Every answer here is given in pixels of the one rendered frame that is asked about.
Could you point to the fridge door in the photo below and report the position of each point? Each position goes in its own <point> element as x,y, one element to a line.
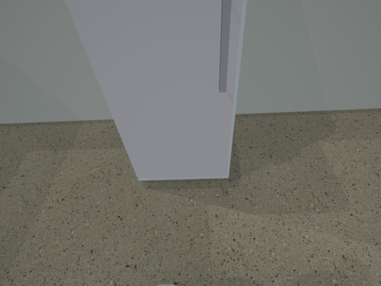
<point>158,65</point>

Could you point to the handle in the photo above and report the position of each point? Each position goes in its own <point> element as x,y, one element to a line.
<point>224,43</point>

